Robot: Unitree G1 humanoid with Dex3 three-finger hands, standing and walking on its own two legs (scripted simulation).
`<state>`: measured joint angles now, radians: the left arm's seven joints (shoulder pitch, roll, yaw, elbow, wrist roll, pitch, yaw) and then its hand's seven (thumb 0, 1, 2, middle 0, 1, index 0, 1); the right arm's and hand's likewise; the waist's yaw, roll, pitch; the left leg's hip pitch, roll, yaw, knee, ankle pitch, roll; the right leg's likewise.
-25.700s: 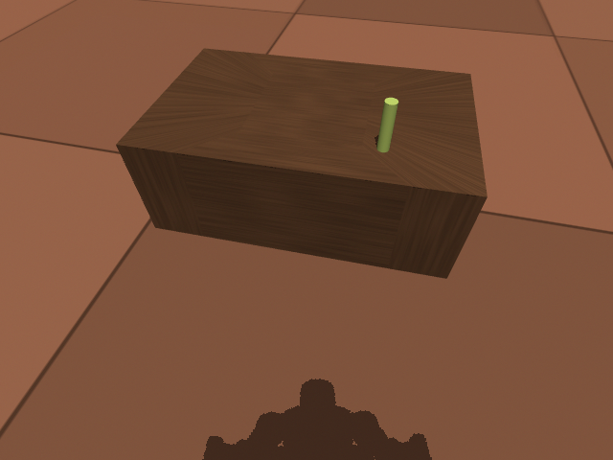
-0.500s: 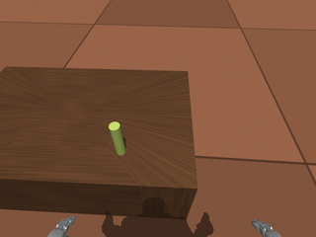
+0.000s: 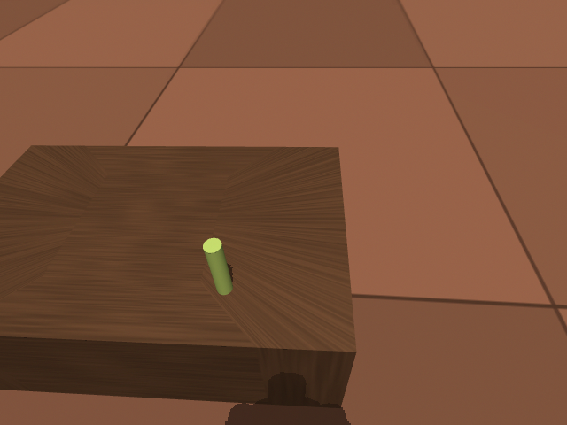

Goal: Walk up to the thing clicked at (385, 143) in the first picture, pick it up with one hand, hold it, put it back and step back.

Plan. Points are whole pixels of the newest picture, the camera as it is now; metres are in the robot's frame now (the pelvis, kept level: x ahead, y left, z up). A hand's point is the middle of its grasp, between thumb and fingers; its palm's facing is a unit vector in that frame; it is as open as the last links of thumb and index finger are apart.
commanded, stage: stand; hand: left
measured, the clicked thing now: (219, 268) +0.53 +0.19 -0.24
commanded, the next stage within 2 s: step back in 1.74 s
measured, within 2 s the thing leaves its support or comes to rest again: neither
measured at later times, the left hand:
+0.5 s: hand out of the picture +0.06 +0.23 -0.15, palm faces -0.01 -0.94 -0.35, open 7.4 cm
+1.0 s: hand out of the picture +0.09 +0.23 -0.15, palm faces -0.02 -0.94 -0.35, open 7.4 cm
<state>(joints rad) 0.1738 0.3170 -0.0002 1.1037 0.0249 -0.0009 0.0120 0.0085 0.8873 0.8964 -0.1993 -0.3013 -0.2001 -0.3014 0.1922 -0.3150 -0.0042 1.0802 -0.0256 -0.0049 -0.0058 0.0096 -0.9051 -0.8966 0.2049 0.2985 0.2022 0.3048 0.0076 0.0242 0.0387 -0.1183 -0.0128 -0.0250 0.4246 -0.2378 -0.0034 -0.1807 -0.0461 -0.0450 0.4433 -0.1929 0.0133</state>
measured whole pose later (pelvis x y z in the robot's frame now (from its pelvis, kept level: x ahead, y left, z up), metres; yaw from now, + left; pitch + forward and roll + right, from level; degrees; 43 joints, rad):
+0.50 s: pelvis +0.00 -0.02 +0.01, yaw +0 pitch -4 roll +0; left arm 0.12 0.31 0.01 1.18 0.02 -0.01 0.01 0.01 0.90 0.90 -0.20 -0.30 -0.20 -0.30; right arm 0.16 -0.35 0.00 1.14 -0.02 0.00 -0.01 0.01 -0.91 -0.90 0.20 0.30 0.20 0.30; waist 0.01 0.03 0.05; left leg -0.08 0.02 -0.03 0.33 -0.20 -0.03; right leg -0.14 -0.02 -0.05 0.36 -0.15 -0.01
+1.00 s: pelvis +0.01 -0.02 +0.01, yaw -1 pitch -3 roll +0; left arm 0.09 0.32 0.01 1.17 0.01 -0.01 0.00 0.01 0.90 0.90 -0.20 -0.30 -0.20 -0.30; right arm 0.14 -0.35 0.00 1.14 -0.02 -0.01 -0.01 0.01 -0.91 -0.90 0.20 0.30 0.20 0.30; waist 0.00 0.03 0.05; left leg -0.05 0.03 -0.01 0.30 -0.20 -0.03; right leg -0.13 -0.01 -0.03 0.34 -0.15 -0.01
